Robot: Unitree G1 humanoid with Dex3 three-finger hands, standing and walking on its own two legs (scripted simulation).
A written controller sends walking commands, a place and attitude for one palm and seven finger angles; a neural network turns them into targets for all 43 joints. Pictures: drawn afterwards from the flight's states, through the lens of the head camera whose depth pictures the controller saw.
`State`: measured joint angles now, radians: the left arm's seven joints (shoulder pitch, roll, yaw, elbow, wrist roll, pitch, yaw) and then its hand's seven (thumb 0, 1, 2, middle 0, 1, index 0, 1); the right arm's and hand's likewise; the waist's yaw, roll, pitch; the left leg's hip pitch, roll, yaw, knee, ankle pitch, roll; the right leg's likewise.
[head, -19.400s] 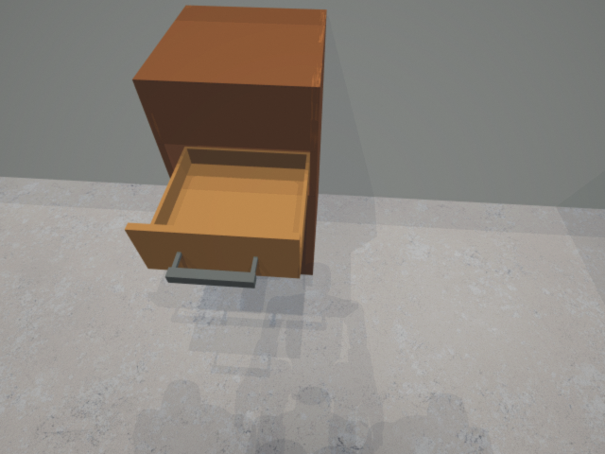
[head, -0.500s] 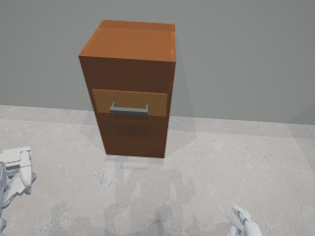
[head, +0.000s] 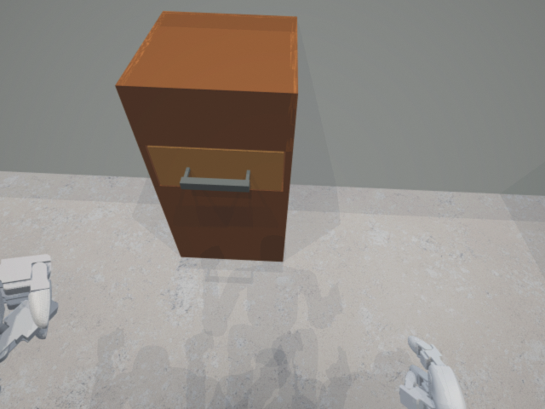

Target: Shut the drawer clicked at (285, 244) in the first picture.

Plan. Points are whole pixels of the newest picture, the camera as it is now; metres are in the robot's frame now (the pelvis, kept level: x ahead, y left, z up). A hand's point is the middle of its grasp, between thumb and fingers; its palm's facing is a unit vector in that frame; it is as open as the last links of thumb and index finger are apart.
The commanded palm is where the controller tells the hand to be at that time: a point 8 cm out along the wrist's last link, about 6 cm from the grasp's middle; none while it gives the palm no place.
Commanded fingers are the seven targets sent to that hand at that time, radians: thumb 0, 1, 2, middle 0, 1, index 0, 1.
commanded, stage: stop stepping back and stand still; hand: left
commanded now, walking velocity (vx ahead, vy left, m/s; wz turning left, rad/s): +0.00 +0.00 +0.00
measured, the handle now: (216, 178) +0.74 +0.20 -0.23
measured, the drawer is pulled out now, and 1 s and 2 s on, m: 0.00 0.00 0.00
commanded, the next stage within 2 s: let the arm hang, fingers relaxed in 0.06 s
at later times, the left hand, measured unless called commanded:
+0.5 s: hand out of the picture +0.00 +0.20 -0.19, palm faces +0.09 -0.97 -0.21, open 3.2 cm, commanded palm none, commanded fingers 0.00 0.90 0.90 -0.68 -0.82 -0.68 -0.82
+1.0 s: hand out of the picture -0.07 +0.15 -0.18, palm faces +0.09 -0.98 -0.16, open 7.1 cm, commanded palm none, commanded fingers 0.00 0.90 0.90 -0.20 -0.30 -0.20 -0.30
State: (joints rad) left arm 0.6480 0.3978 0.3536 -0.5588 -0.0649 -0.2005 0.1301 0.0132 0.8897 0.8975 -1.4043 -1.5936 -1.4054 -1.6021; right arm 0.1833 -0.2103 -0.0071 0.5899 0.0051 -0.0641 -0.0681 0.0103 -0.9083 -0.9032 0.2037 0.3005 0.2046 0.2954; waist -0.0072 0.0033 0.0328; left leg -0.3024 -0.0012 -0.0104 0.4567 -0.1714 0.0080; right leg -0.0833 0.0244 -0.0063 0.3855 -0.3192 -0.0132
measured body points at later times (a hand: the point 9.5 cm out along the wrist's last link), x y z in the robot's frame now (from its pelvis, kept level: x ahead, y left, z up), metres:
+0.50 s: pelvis -0.01 +0.00 -0.01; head +0.01 +0.03 +0.44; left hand +0.00 +0.25 -0.17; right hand +0.04 -0.24 -0.15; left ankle +0.04 +0.11 -0.74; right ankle -0.07 -0.11 -0.74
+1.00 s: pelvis -0.02 +0.00 +0.00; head -0.02 -0.01 +0.45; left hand -0.07 +0.20 -0.16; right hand -0.04 -0.20 -0.17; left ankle +0.04 +0.11 -0.74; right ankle -0.07 -0.11 -0.74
